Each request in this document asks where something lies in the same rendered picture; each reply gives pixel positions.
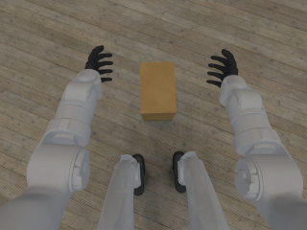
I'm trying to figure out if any right robot thigh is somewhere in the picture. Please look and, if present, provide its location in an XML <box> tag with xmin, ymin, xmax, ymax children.
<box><xmin>177</xmin><ymin>156</ymin><xmax>229</xmax><ymax>230</ymax></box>

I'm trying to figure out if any robot right forearm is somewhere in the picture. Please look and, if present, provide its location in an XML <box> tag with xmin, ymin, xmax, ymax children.
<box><xmin>218</xmin><ymin>75</ymin><xmax>303</xmax><ymax>192</ymax></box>

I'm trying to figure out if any robot left upper arm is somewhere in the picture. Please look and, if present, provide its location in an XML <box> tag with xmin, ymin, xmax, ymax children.
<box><xmin>0</xmin><ymin>143</ymin><xmax>90</xmax><ymax>230</ymax></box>

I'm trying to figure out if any robot right hand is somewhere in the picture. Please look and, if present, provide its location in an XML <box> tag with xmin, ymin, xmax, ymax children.
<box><xmin>206</xmin><ymin>49</ymin><xmax>239</xmax><ymax>88</ymax></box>

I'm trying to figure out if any robot left hand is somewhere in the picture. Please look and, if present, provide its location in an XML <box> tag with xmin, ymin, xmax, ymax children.
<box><xmin>84</xmin><ymin>45</ymin><xmax>113</xmax><ymax>82</ymax></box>

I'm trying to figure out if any robot right upper arm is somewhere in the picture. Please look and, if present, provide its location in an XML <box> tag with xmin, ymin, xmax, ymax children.
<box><xmin>234</xmin><ymin>154</ymin><xmax>307</xmax><ymax>230</ymax></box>

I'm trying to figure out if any robot left forearm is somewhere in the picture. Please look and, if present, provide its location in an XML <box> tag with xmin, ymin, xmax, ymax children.
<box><xmin>26</xmin><ymin>69</ymin><xmax>103</xmax><ymax>185</ymax></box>

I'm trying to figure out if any robot right shin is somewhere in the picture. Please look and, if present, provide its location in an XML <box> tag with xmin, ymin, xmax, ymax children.
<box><xmin>177</xmin><ymin>151</ymin><xmax>204</xmax><ymax>186</ymax></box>

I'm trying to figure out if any carton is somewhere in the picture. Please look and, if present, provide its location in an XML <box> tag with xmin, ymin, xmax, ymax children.
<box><xmin>139</xmin><ymin>61</ymin><xmax>177</xmax><ymax>121</ymax></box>

